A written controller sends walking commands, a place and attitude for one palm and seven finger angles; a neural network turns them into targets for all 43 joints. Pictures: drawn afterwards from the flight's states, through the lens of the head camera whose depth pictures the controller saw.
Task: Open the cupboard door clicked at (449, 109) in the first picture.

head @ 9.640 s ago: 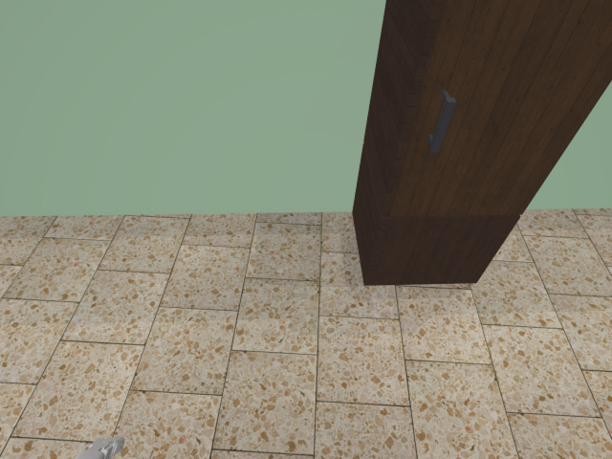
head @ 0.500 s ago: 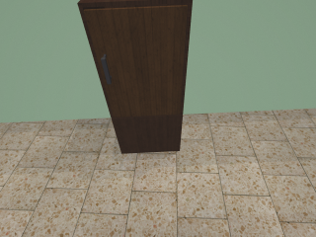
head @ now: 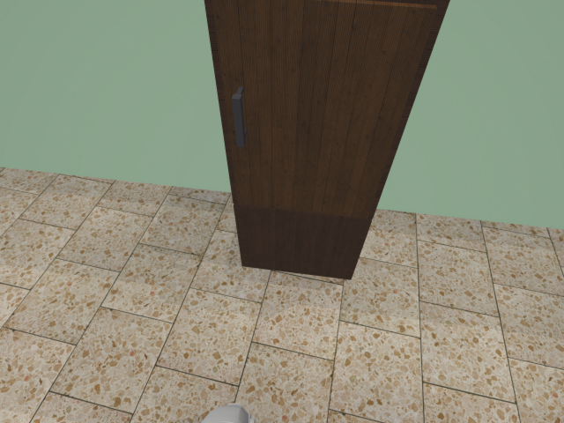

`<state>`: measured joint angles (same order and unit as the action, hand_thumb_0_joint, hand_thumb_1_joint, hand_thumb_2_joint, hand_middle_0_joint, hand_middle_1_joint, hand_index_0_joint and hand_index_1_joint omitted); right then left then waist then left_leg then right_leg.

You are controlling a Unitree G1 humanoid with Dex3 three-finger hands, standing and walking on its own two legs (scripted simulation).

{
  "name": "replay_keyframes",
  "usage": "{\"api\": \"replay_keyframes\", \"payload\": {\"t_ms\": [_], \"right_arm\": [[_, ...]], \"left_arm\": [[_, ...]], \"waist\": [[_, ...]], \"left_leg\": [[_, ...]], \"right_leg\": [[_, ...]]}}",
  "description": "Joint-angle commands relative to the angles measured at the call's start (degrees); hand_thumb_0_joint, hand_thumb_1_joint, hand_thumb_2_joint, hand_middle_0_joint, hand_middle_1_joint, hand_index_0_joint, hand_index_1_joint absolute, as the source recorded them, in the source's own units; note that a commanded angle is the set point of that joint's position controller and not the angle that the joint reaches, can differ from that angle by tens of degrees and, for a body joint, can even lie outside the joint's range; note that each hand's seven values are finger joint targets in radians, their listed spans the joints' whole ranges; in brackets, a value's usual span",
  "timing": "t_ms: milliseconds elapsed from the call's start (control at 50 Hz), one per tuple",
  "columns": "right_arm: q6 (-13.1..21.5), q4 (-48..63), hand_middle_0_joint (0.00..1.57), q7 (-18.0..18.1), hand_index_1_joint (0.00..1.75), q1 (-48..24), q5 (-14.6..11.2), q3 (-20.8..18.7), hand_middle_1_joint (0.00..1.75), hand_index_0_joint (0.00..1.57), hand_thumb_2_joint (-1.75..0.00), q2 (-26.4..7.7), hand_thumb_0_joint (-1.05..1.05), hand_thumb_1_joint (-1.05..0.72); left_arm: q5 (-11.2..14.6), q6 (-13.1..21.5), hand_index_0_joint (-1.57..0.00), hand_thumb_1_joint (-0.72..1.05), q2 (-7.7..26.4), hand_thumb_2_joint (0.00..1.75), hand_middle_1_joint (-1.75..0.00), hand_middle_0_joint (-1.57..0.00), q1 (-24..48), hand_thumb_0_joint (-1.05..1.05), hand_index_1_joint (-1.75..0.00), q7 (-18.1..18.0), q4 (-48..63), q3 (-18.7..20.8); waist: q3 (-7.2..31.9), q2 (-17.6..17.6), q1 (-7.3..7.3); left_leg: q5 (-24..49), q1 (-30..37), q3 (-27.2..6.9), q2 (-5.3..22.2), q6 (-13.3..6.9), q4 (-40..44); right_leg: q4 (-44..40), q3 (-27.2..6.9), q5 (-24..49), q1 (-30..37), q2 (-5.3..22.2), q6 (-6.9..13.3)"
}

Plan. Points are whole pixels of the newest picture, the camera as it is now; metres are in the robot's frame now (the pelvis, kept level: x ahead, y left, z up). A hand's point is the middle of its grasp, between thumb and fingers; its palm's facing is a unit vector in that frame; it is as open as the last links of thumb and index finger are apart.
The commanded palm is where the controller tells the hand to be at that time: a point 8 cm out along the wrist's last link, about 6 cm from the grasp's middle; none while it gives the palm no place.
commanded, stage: take the last steps up to it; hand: left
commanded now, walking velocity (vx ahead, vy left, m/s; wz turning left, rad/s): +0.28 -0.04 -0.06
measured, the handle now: (240, 117) +0.73 +0.20 +0.00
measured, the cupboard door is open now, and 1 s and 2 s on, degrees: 0 0 0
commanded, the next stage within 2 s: come to a stop and stand still in 0.38 s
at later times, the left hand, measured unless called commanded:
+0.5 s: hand (196, 336) +0.27 +0.20 -0.16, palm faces -0.05 -0.98 -0.20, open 7.4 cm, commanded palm none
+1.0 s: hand (186, 355) +0.24 +0.21 -0.17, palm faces +0.02 -0.96 -0.26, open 7.3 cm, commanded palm none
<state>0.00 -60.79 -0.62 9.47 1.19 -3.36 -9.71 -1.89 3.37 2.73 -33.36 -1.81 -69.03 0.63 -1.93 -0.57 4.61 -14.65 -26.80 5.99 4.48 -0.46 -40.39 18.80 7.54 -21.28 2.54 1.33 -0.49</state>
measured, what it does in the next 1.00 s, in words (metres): walks ahead: left foot, then right foot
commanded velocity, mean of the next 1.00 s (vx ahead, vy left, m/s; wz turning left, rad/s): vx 0.03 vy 0.02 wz -0.02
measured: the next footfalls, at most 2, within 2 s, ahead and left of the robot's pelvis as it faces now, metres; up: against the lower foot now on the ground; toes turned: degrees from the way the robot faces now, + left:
left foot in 0.04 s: +0.13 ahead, +0.11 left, +0.00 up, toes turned +7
right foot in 0.58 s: +0.30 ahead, -0.12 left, +0.00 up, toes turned -10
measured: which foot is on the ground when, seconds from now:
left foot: up 0.00-0.02, down 0.04-0.60, up 0.62-1.00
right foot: down 0.00-0.04, up 0.06-0.56, down 0.58-1.00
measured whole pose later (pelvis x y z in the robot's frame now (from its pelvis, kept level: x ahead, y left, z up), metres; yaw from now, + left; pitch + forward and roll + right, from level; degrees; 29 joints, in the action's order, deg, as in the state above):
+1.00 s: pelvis +0.15 +0.01 +0.00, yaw -3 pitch -1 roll +1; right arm -2.1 -57.1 0.4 10.1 0.7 -3.9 -11.4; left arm -2.4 -2.2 10.9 -8.7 -2.3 -56.9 3.4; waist -3.2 0.7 1.9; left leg -25.6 -17.6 1.7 1.4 1.5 -45.1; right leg 27.9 5.4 -4.8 -22.6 4.6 0.9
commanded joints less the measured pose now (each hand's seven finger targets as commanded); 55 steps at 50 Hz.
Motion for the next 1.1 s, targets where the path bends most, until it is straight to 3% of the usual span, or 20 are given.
{"api": "replay_keyframes", "payload": {"t_ms": [0,20,40,100,180,360,440,520,540,560,580,600,800,920,960,1000,1020,1040,1060,1080], "right_arm": [[3.51,-0.02,0.20,0.96,0.30,12.98,0.32,-0.63,0.30,0.20,-0.90,-4.06,0.00,-0.90],[4.02,-1.56,0.20,1.67,0.30,19.74,0.86,-2.07,0.30,0.20,-0.90,-10.74,0.00,-0.90],[3.40,-2.11,0.20,2.16,0.30,23.06,-0.02,-2.39,0.30,0.20,-0.90,-13.59,0.00,-0.90],[3.45,0.64,0.20,2.41,0.30,10.65,-0.06,-0.87,0.30,0.20,-0.90,-6.64,0.00,-0.90],[4.76,0.72,0.20,2.35,0.30,9.04,-0.28,0.61,0.30,0.20,-0.90,-2.41,0.00,-0.90],[4.44,1.19,0.20,2.47,0.30,12.81,0.20,0.03,0.30,0.20,-0.90,-4.45,0.00,-0.90],[3.55,-0.33,0.20,2.39,0.30,16.34,0.76,-0.26,0.30,0.20,-0.90,-5.26,0.00,-0.90],[2.60,-1.45,0.20,2.82,0.30,15.91,0.38,0.20,0.30,0.20,-0.90,-5.34,0.00,-0.90],[2.67,-1.58,0.20,2.70,0.30,15.86,-0.24,0.57,0.30,0.20,-0.90,-4.85,0.00,-0.90],[2.74,-1.36,0.20,2.48,0.30,17.10,-0.87,0.87,0.30,0.20,-0.90,-2.51,0.00,-0.90],[1.97,-1.19,0.20,2.53,0.30,18.55,-1.60,0.88,0.30,0.20,-0.90,-1.34,0.00,-0.90],[1.23,-1.10,0.20,2.92,0.30,18.74,-1.77,0.46,0.30,0.20,-0.90,-2.07,0.00,-0.90],[-3.89,0.89,0.20,1.48,0.30,12.50,-0.19,-1.24,0.30,0.20,-0.90,-2.09,0.00,-0.90],[-2.59,3.75,0.20,0.66,0.30,10.19,-0.26,-0.94,0.30,0.20,-0.90,-2.55,0.00,-0.90],[-1.72,2.60,0.20,0.65,0.30,14.62,-0.51,-0.45,0.30,0.20,-0.90,-1.96,0.00,-0.90],[-0.79,1.21,0.20,1.00,0.30,18.43,-0.23,-0.32,0.30,0.20,-0.90,-4.13,0.00,-0.90],[-0.11,2.60,0.20,1.36,0.30,15.81,0.53,-0.99,0.30,0.20,-0.90,-8.33,0.00,-0.90],[-0.29,5.41,0.20,2.00,0.30,9.31,0.52,-0.92,0.30,0.20,-0.90,-10.18,0.00,-0.90],[-0.10,7.08,0.20,2.12,0.30,3.82,1.02,-0.35,0.30,0.20,-0.90,-10.67,0.00,-0.90],[0.15,6.97,0.20,2.33,0.30,1.35,0.97,-0.17,0.30,0.20,-0.90,-9.28,0.00,-0.90]], "left_arm": [[0.86,0.77,-0.20,0.90,9.06,0.90,-0.30,-0.20,-0.23,0.00,-0.30,-0.13,2.05,1.96],[1.49,0.66,-0.20,0.90,6.15,0.90,-0.30,-0.20,-2.71,0.00,-0.30,0.26,2.87,1.63],[1.50,0.55,-0.20,0.90,5.97,0.90,-0.30,-0.20,0.65,0.00,-0.30,0.45,5.09,0.94],[0.60,-0.63,-0.20,0.90,6.23,0.90,-0.30,-0.20,8.41,0.00,-0.30,0.94,5.69,2.15],[0.19,-2.40,-0.20,0.90,4.64,0.90,-0.30,-0.20,6.08,0.00,-0.30,1.58,5.44,2.58],[0.40,-3.68,-0.20,0.90,8.29,0.90,-0.30,-0.20,19.76,0.00,-0.30,2.11,12.15,2.95],[0.62,-3.27,-0.20,0.90,8.60,0.90,-0.30,-0.20,26.75,0.00,-0.30,2.14,14.48,2.27],[0.80,-2.18,-0.20,0.90,8.69,0.90,-0.30,-0.20,21.50,0.00,-0.30,1.51,12.91,1.87],[0.72,-1.50,-0.20,0.90,11.12,0.90,-0.30,-0.20,16.39,0.00,-0.30,1.09,11.47,2.21],[0.41,-0.64,-0.20,0.90,15.20,0.90,-0.30,-0.20,11.81,0.00,-0.30,0.30,9.86,3.02],[1.03,-0.41,-0.20,0.90,18.32,0.90,-0.30,-0.20,9.76,0.00,-0.30,0.06,8.64,3.25],[1.12,-0.62,-0.20,0.90,18.75,0.90,-0.30,-0.20,12.05,0.00,-0.30,-0.14,9.54,2.87],[0.29,-3.36,-0.20,0.90,16.53,0.90,-0.30,-0.20,23.22,0.00,-0.30,-1.45,14.21,4.67],[-0.68,-4.44,-0.20,0.90,18.05,0.90,-0.30,-0.20,24.18,0.00,-0.30,-0.79,15.67,5.16],[-0.51,-4.80,-0.20,0.90,17.99,0.90,-0.30,-0.20,24.65,0.00,-0.30,-0.66,15.60,4.84],[0.59,-5.31,-0.20,0.90,14.92,0.90,-0.30,-0.20,23.81,0.00,-0.30,-0.28,15.16,3.79],[1.49,-5.47,-0.20,0.90,10.78,0.90,-0.30,-0.20,22.87,0.00,-0.30,0.11,15.60,2.88],[1.16,-5.63,-0.20,0.90,10.75,0.90,-0.30,-0.20,22.85,0.00,-0.30,0.20,15.82,2.91],[0.98,-5.60,-0.20,0.90,11.73,0.90,-0.30,-0.20,22.20,0.00,-0.30,0.80,15.15,3.47],[0.13,-6.14,-0.20,0.90,12.52,0.90,-0.30,-0.20,20.81,0.00,-0.30,1.08,13.42,3.98]], "waist": [[3.99,3.31,-9.42],[11.84,-10.60,-10.83],[12.82,-14.35,-11.38],[-2.82,-3.51,-7.46],[-3.20,-5.56,-3.41],[-5.33,-5.61,-4.40],[-5.67,-5.08,-7.09],[-0.07,-4.11,-4.14],[3.66,-1.30,-1.78],[10.18,5.61,-0.98],[14.65,9.07,-1.85],[13.37,6.45,-3.01],[5.34,8.73,-4.09],[4.30,13.42,-3.67],[5.17,12.85,-5.87],[4.43,2.48,-7.56],[-0.33,-15.07,-7.34],[-5.97,-17.74,-5.68],[-6.95,-14.17,-3.92],[-6.90,-12.32,-2.64]], "left_leg": [[6.71,27.05,0.90,-1.60,-2.47,13.32],[10.63,41.46,-18.44,14.03,-7.25,14.59],[13.43,42.25,-29.45,21.66,-11.57,21.44],[4.78,20.27,-19.88,18.24,-9.78,28.07],[14.97,13.13,-7.56,12.11,-7.01,29.56],[30.06,21.09,-3.91,11.72,-7.90,27.84],[33.86,24.16,-3.79,12.28,-7.97,24.83],[41.32,23.55,-2.08,9.88,-5.26,13.90],[36.58,20.52,-1.53,7.62,-2.86,8.35],[18.89,11.44,0.47,3.21,0.18,-0.17],[-17.22,8.97,0.33,-2.20,2.14,-8.81],[-22.30,9.43,-3.81,-2.27,1.64,-12.58],[-11.39,4.50,-6.76,-2.83,3.55,-22.30],[-12.07,9.97,-4.34,-3.17,2.24,-6.42],[-8.71,18.58,-1.72,-4.72,1.42,5.50],[-8.03,25.45,-6.50,-1.90,0.73,21.02],[-23.61,16.67,-24.50,9.82,-1.99,32.54],[-29.31,4.06,-29.59,15.72,-4.24,38.34],[-30.86,-1.99,-29.50,16.28,-6.42,39.89],[-26.01,-0.80,-24.67,12.45,-4.18,38.28]], "right_leg": [[20.01,-3.88,34.69,-13.62,8.93,4.65],[35.60,0.23,10.64,-27.38,2.60,1.58],[47.57,-3.04,-11.51,-34.87,0.14,1.38],[53.36,-6.87,-1.66,-36.66,6.09,1.68],[48.27,-6.13,6.19,-31.16,6.24,0.07],[34.01,-5.16,13.02,-37.60,5.77,-1.32],[23.84,-2.57,9.60,-34.28,4.04,-0.22],[10.38,-1.12,14.53,-18.08,0.77,0.71],[5.06,-2.93,26.72,-8.86,2.37,0.54],[8.56,-13.33,53.85,3.82,12.08,3.85],[9.39,-19.53,76.29,7.41,22.65,10.97],[8.02,-16.80,77.64,2.66,24.01,13.66],[-0.95,-14.56,30.37,-17.49,18.70,10.73],[-5.97,-16.52,0.78,-21.62,15.99,8.62],[-5.67,-14.91,-5.07,-25.58,12.75,5.95],[4.08,-10.62,-11.48,-31.47,7.16,1.40],[17.22,-5.81,-8.46,-35.23,0.86,-1.24],[23.30,-7.40,-4.00,-32.37,0.19,-1.09],[28.08,-9.95,-0.49,-28.43,1.29,-0.78],[32.06,-10.68,2.33,-28.20,0.10,-1.06]]}}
